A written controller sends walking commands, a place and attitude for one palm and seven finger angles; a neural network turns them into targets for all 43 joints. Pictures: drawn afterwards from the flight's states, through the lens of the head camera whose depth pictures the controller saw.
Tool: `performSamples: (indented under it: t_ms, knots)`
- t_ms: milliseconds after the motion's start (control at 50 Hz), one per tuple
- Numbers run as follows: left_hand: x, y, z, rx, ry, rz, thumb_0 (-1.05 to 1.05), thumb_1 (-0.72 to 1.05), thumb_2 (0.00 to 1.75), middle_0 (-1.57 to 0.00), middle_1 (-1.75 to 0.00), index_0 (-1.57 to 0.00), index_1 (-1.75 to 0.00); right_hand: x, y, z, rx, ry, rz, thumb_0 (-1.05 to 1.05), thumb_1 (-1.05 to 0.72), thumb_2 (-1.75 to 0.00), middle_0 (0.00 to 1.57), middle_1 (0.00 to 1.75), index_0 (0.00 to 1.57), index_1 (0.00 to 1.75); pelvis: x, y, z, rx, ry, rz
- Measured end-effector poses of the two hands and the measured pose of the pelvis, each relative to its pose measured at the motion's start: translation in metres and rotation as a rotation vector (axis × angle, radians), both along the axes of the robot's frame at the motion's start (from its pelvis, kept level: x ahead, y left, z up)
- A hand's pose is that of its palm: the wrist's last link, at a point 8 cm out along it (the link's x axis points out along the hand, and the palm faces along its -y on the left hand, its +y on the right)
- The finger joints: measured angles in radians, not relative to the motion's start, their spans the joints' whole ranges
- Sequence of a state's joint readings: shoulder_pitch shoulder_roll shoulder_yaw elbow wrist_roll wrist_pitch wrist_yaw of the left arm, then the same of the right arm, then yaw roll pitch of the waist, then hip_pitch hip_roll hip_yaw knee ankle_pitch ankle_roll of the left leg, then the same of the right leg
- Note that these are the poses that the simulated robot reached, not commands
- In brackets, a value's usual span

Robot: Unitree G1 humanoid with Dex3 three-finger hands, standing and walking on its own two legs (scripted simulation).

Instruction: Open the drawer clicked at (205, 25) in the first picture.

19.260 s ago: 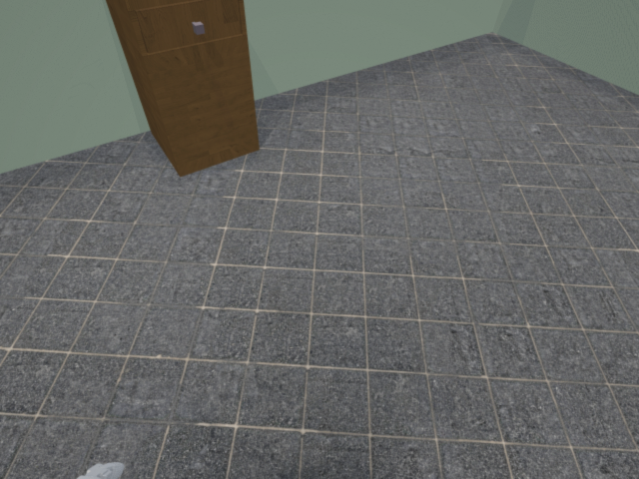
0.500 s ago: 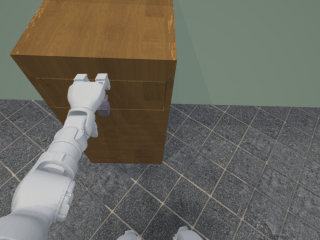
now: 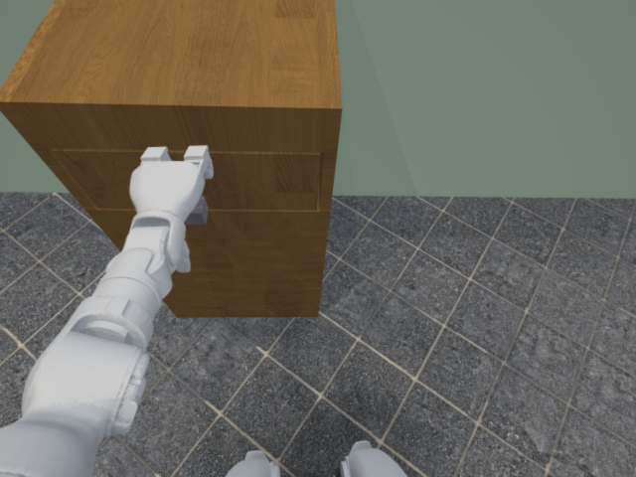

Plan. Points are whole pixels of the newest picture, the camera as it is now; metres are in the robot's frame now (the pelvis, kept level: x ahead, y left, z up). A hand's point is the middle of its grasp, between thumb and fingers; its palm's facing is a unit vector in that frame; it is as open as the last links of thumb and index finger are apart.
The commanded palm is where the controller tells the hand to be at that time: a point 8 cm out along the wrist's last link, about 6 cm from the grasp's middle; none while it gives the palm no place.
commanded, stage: lower the fingers behind the handle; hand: left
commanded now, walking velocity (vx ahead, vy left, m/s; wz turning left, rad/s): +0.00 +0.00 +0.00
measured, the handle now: (196, 201) +0.53 +0.16 -0.05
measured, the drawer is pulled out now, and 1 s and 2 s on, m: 0.00 0.00 0.00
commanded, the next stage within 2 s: close the thumb around the handle in 1.38 s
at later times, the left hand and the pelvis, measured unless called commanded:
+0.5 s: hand (189, 226) +0.47 +0.16 -0.03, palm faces -0.06 -0.02 -1.00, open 13.8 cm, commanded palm +0.46 +0.16 +0.02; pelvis -0.01 -0.01 -0.02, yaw +0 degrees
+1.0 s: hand (195, 233) +0.48 +0.16 -0.07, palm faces -0.06 -0.02 -1.00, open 13.8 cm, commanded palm +0.47 +0.16 -0.01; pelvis -0.01 -0.01 -0.04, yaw +0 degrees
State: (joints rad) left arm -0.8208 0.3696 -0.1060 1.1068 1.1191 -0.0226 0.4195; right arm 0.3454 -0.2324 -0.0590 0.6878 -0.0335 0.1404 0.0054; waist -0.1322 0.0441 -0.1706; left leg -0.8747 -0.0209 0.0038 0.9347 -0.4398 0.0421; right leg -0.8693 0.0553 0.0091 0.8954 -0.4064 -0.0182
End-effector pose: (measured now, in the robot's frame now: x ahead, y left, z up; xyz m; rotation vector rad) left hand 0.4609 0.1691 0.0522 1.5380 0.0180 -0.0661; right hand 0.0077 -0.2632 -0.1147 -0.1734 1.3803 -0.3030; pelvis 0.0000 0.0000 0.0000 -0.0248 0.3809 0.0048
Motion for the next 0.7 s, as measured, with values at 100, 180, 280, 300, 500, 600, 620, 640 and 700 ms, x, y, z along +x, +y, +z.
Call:
performSamples:
  t_ms: [100,180,280,300,500,600,620,640,700]
  knots:
    - [-0.001,-0.007,-0.007,-0.007,-0.008,-0.023,0.0,-0.49,0.3,-0.32,-1.2,-0.32,-1.2,-0.006,-0.002,-0.003,-0.003,0.015,-0.007,0.0,-0.9,-0.9,0.2,0.3,0.2,0.3,0.0,-0.002,-0.003,0.001,0.012,-0.003]
    - [0.0,-0.009,-0.011,-0.006,-0.027,-0.014,0.0,-0.49,0.3,-0.32,-1.2,-0.32,-1.2,-0.007,-0.003,-0.007,-0.001,0.019,-0.007,0.0,-0.9,-0.9,0.2,0.3,0.2,0.3,-0.001,-0.003,-0.006,0.002,0.021,-0.006]
    - [-0.002,-0.005,-0.016,0.016,-0.024,0.02,0.0,-0.49,0.3,-0.32,-1.2,-0.32,-1.2,-0.004,-0.004,-0.011,0.009,0.012,-0.005,0.0,-0.9,-0.9,0.2,0.3,0.2,0.3,-0.002,-0.005,-0.008,0.004,0.026,-0.007]
    - [-0.003,-0.004,-0.017,0.019,-0.017,0.025,0.0,-0.49,0.3,-0.32,-1.2,-0.32,-1.2,-0.003,-0.004,-0.012,0.01,0.009,-0.005,0.0,-0.9,-0.9,0.2,0.3,0.2,0.3,-0.002,-0.006,-0.009,0.004,0.026,-0.006]
    - [-0.008,-0.005,-0.03,0.011,0.008,-0.009,0.0,-0.49,0.3,-0.32,-1.2,-0.32,-1.2,0.006,-0.008,-0.017,-0.009,-0.022,0.024,0.0,-0.9,-0.9,0.2,0.3,0.2,0.3,-0.006,-0.009,-0.015,0.004,0.043,0.005]
    - [-0.005,-0.006,-0.039,0.015,-0.01,-0.004,0.0,-0.49,0.3,-0.32,-1.2,-0.32,-1.2,0.005,-0.011,-0.022,-0.018,-0.018,0.033,0.0,-0.9,-0.9,0.2,0.3,0.2,0.3,-0.01,-0.009,-0.023,0.001,0.061,0.009]
    - [-0.004,-0.006,-0.041,0.016,-0.012,0.001,0.0,-0.49,0.3,-0.32,-1.2,-0.32,-1.2,0.004,-0.012,-0.024,-0.019,-0.016,0.033,0.0,-0.9,-0.9,0.2,0.3,0.2,0.3,-0.01,-0.009,-0.024,0.001,0.066,0.008]
    - [-0.003,-0.005,-0.042,0.018,-0.014,0.004,0.0,-0.49,0.3,-0.32,-1.2,-0.32,-1.2,0.004,-0.012,-0.025,-0.02,-0.014,0.032,0.0,-0.9,-0.9,0.2,0.3,0.2,0.3,-0.011,-0.009,-0.025,0.001,0.069,0.008]
    - [-0.002,-0.006,-0.046,0.02,-0.014,0.013,0.0,-0.49,0.3,-0.32,-1.2,-0.32,-1.2,0.0,-0.011,-0.028,-0.018,-0.003,0.027,0.0,-0.9,-0.9,0.2,0.3,0.2,0.3,-0.012,-0.009,-0.028,0.0,0.077,0.006]
